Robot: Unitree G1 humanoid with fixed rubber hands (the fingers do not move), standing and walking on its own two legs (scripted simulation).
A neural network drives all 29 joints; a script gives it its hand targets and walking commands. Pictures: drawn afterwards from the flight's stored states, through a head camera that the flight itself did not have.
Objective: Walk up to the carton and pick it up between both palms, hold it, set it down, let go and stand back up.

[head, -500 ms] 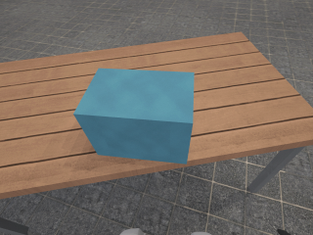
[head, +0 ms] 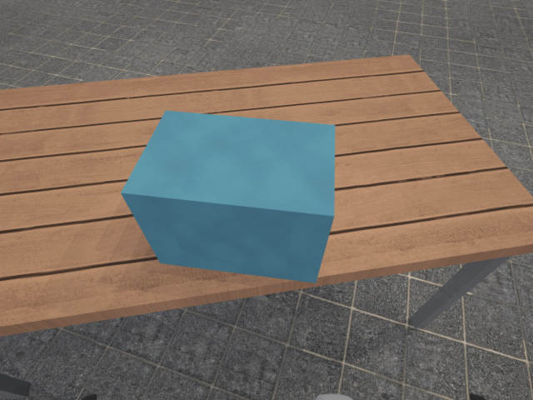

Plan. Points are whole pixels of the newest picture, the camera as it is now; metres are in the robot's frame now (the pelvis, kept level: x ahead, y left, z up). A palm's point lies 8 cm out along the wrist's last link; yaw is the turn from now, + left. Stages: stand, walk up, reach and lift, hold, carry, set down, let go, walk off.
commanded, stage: walk up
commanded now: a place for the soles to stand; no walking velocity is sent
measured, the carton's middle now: (242, 198) +0.44 +0.07 +0.01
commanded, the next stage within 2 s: reach and lift in 0.44 s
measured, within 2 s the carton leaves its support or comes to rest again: neither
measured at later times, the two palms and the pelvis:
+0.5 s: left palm out of the picture +0.07 +0.32 -0.11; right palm out of the picture +0.07 -0.31 -0.10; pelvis +0.00 +0.00 +0.00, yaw +0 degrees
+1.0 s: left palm (72, 383) +0.15 +0.31 -0.07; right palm out of the picture +0.11 -0.26 -0.07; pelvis -0.03 +0.01 +0.00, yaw +0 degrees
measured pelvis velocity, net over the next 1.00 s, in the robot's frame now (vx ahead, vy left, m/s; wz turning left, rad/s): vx -0.03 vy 0.01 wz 0.00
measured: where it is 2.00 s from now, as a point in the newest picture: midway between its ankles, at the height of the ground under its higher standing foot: outside the picture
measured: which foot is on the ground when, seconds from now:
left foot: down 0.00-1.00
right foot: down 0.00-1.00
